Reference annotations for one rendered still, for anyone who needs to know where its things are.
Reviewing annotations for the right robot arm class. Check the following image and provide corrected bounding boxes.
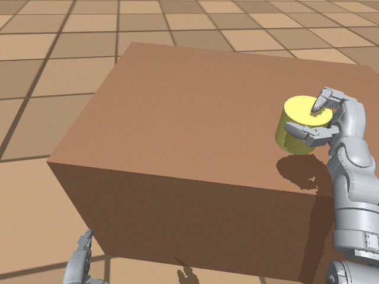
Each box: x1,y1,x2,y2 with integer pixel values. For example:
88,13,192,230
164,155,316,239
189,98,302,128
326,137,379,284

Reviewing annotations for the can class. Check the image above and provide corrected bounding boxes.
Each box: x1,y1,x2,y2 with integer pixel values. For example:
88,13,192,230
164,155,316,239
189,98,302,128
275,96,333,155

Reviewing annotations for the left robot hand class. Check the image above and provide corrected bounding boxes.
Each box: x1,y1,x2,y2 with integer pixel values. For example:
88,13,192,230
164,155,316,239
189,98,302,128
62,229,109,284

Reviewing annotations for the right robot hand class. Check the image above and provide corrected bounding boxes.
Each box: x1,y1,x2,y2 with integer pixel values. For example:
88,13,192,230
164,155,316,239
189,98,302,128
284,87,366,148

